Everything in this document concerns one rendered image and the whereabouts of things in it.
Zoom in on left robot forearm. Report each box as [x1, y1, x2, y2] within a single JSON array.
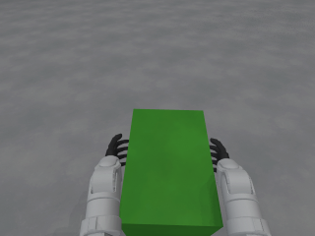
[[79, 155, 122, 236]]

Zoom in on right robot forearm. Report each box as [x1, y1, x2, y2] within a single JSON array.
[[217, 158, 273, 236]]

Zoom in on right robot hand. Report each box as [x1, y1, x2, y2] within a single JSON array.
[[209, 138, 229, 173]]

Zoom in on carton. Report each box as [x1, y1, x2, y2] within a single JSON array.
[[119, 108, 223, 236]]

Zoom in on left robot hand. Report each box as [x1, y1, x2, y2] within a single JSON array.
[[105, 134, 129, 167]]

